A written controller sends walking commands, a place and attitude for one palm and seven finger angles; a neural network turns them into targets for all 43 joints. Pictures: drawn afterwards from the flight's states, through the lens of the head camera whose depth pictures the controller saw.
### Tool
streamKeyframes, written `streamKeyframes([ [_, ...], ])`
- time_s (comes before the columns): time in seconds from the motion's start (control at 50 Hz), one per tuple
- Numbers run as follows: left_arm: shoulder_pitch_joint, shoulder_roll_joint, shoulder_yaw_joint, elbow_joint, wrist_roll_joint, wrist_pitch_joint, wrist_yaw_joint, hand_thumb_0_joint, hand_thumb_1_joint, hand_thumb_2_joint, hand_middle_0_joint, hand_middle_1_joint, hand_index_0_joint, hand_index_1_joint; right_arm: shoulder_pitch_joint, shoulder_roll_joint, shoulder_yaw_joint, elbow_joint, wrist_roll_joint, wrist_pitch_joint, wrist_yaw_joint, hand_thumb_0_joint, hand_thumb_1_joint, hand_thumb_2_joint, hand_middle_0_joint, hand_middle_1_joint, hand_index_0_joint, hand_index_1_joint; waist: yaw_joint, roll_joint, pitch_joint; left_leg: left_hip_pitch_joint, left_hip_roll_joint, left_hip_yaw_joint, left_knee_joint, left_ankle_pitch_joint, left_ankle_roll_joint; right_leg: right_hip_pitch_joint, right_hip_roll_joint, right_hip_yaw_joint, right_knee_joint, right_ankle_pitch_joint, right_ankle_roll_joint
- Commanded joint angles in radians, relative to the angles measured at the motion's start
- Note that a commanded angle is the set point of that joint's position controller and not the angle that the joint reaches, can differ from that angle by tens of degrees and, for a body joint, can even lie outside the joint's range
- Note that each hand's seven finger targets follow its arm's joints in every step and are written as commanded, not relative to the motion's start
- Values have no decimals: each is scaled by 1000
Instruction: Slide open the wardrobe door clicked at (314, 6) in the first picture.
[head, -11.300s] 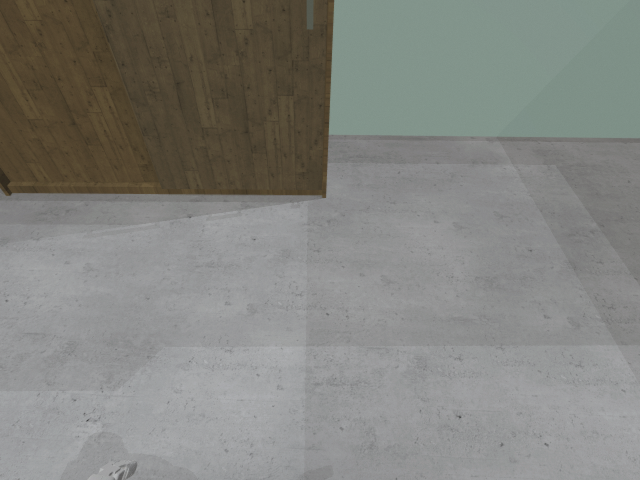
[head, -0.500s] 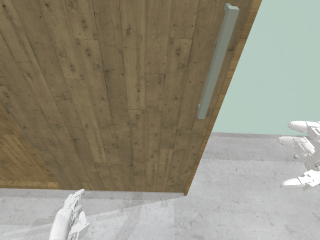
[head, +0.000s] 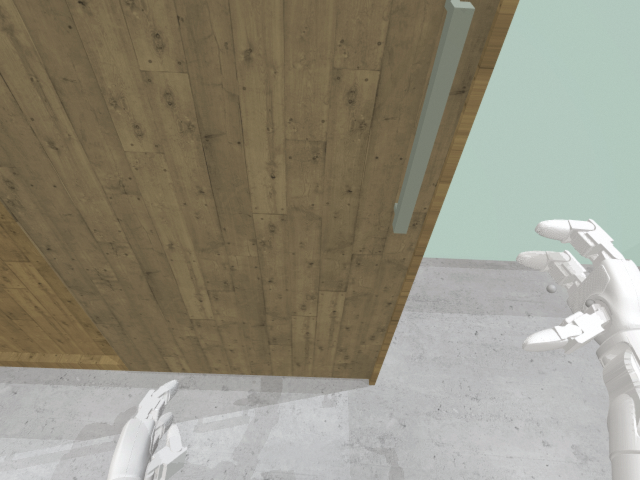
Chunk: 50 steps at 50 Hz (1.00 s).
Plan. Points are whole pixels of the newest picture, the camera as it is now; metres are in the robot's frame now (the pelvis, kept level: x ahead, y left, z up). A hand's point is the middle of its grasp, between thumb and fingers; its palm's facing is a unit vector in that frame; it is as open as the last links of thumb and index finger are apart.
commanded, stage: move the hooked fingers beside the handle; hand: right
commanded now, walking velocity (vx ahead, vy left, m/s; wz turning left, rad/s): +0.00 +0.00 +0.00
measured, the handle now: (421, 135) +0.52 -0.11 +0.18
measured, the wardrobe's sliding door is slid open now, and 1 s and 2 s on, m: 0.00 0.00 0.00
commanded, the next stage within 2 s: none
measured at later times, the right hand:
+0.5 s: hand (509, 250) +0.36 -0.21 +0.13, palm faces +0.03 +1.00 -0.02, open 14.0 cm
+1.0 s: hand (473, 219) +0.42 -0.18 +0.13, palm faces +0.00 +1.00 +0.00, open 14.0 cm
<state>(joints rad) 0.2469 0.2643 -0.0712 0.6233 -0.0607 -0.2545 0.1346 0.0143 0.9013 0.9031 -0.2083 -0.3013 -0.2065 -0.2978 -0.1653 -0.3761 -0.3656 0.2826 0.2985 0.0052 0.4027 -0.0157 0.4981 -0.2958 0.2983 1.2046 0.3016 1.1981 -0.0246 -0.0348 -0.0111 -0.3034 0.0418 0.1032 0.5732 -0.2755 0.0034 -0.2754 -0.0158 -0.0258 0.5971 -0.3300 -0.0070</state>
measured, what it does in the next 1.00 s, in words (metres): stands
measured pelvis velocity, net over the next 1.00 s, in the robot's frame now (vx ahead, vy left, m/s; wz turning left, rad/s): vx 0.00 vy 0.01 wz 0.02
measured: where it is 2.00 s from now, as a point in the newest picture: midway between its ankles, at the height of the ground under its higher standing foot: outside the picture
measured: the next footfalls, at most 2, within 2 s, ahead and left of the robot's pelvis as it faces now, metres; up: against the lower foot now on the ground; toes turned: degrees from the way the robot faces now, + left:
none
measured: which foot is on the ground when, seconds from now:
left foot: down 0.00-1.00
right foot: down 0.00-1.00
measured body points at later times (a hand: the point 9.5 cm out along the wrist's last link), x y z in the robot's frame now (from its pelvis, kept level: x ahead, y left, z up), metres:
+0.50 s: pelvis +0.00 +0.01 +0.00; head +0.02 +0.02 +0.45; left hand +0.16 +0.25 -0.09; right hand +0.35 -0.26 +0.14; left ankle +0.02 +0.12 -0.73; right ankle -0.01 -0.11 -0.73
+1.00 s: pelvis +0.00 +0.01 +0.00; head +0.03 +0.02 +0.45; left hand +0.09 +0.28 -0.11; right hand +0.41 -0.24 +0.13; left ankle +0.02 +0.12 -0.73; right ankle -0.01 -0.11 -0.73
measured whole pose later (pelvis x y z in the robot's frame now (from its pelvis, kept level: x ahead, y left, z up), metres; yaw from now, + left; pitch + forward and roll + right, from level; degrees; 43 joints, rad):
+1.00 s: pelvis +0.00 +0.01 +0.00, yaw +1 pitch +5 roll +0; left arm 0.32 0.28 -0.03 0.66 -0.06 -0.10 0.09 0.01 0.90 0.90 -0.21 -0.30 -0.20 -0.30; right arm -0.58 -0.38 -0.31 0.76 0.20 -0.11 0.27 -0.02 0.50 -0.30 0.30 1.20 0.30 1.20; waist 0.05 -0.03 -0.03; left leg -0.41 0.03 0.09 0.61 -0.28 0.02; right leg -0.37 -0.03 -0.04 0.62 -0.33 0.01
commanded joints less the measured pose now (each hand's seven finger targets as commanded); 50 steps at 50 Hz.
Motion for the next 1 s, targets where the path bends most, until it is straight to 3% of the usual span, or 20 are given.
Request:
streamKeyframes([
  [0.0,-79,122,58,-156,-3,-53,0,0,900,900,-200,-300,-200,-300,-294,-280,-123,-196,19,-80,-37,0,500,-300,300,1200,300,1200,-7,-21,-240,111,-26,-36,-59,220,19,58,9,52,-107,263,-11],
  [0.04,-78,119,59,-157,-5,-49,-4,0,900,900,-200,-300,-200,-300,-300,-254,-97,-196,10,-71,-45,0,500,-300,300,1200,300,1200,-5,-71,-231,94,-24,-35,-55,237,21,63,9,48,-106,283,-5],
  [0.12,-70,120,65,-165,-3,-43,-16,0,900,900,-200,-300,-200,-300,-263,-211,-64,-217,6,-61,-54,0,500,-300,300,1200,300,1200,-7,-25,-254,107,-26,-30,-47,279,20,71,3,47,-101,333,-7],
  [0.16,-64,121,68,-158,-5,-39,-15,0,900,900,-200,-300,-200,-300,-301,-181,-33,-215,6,-55,-56,0,500,-300,300,1200,300,1200,9,-29,-232,81,-25,-30,-50,272,17,69,3,45,-99,318,-6],
  [0.18,-59,126,70,-154,-5,-35,-16,0,900,900,-200,-300,-200,-300,-298,-197,-47,-199,8,-52,-61,0,500,-300,300,1200,300,1200,7,23,-219,92,-28,-30,-54,268,18,55,0,46,-96,309,-8],
  [0.22,-58,124,71,-151,-8,-27,-12,0,900,900,-200,-300,-200,-300,-346,-174,-20,-205,3,-48,-68,0,500,-300,300,1200,300,1200,19,-1,-222,70,-27,-33,-57,253,16,65,4,42,-100,290,-9],
  [0.32,-48,122,71,-133,-4,-11,-6,0,900,900,-200,-300,-200,-300,-464,-213,-30,-202,-27,-74,-112,0,500,-300,300,1200,300,1200,31,-19,-246,73,-24,-41,-58,236,19,75,6,45,-101,278,-10],
  [0.44,-38,121,67,-114,-3,8,-6,0,900,900,-200,-300,-200,-300,-560,-180,16,-90,-40,-97,-125,0,500,-300,300,1200,300,1200,46,-24,-243,68,-23,-46,-59,228,20,60,9,41,-97,250,-10],
  [0.58,-11,138,72,-111,-2,50,-15,0,900,900,-200,-300,-200,-300,-594,-233,-22,92,-50,-89,-119,0,500,-300,300,1200,300,1200,39,60,-257,103,-17,-61,-52,259,15,-14,14,24,-79,236,-19],
  [0.66,1,134,76,-117,-1,63,-22,0,900,900,-200,-300,-200,-300,-677,-268,-43,88,-57,-137,-126,0,500,-300,300,1200,300,1200,41,-8,-299,113,-19,-74,-40,280,17,-11,17,17,-67,246,-18],
  [0.68,8,137,78,-116,1,67,-23,0,900,900,-200,-300,-200,-300,-682,-273,-42,84,-58,-150,-127,0,500,-300,300,1200,300,1200,42,21,-313,126,-20,-75,-34,290,17,-13,15,19,-62,256,-22],
  [0.74,20,131,82,-109,-3,71,-25,0,900,900,-200,-300,-200,-300,-749,-229,3,93,-59,-183,-122,0,500,-300,300,1200,300,1200,62,-20,-328,105,-24,-79,-35,303,16,9,17,14,-55,258,-23],
  [0.78,36,139,84,-95,-2,78,-24,0,900,900,-200,-300,-200,-300,-765,-235,7,143,-61,-187,-120,0,500,-300,300,1200,300,1200,70,24,-311,98,-26,-74,-34,295,15,-8,13,17,-54,253,-25],
  [0.82,45,143,87,-88,-5,84,-25,0,900,900,-200,-300,-200,-300,-774,-242,-1,189,-60,-182,-118,0,500,-300,300,1200,300,1200,72,15,-302,87,-25,-78,-39,279,14,-23,16,14,-57,226,-24],
  [0.84,48,143,85,-88,-4,86,-27,0,900,900,-200,-300,-200,-300,-775,-217,17,214,-60,-178,-116,0,500,-300,300,1200,300,1200,72,8,-296,80,-24,-76,-37,277,16,-28,19,15,-58,223,-24],
  [0.88,61,150,87,-81,-3,99,-30,0,900,900,-200,-300,-200,-300,-777,-245,1,272,-66,-172,-121,0,500,-300,300,1200,300,1200,71,56,-282,80,-23,-78,-38,260,12,-61,16,14,-54,207,-26],
  [0.94,71,147,90,-83,-2,105,-36,0,900,900,-200,-300,-200,-300,-860,-242,11,258,-77,-192,-132,0,500,-300,300,1200,300,1200,78,8,-319,68,-25,-79,-28,273,15,-42,19,15,-48,223,-24],
  [0.96,72,144,91,-84,0,106,-38,0,900,900,-200,-300,-200,-300,-856,-252,-1,257,-82,-204,-140,0,500,-300,300,1200,300,1200,69,-15,-331,70,-26,-79,-23,278,19,-35,19,17,-47,234,-22],
  [0.98,80,147,90,-88,4,110,-42,0,900,900,-200,-300,-200,-300,-855,-253,-1,249,-82,-215,-144,0,500,-300,300,1200,300,1200,65,7,-354,89,-27,-78,-17,293,19,-35,18,18,-42,250,-25],
])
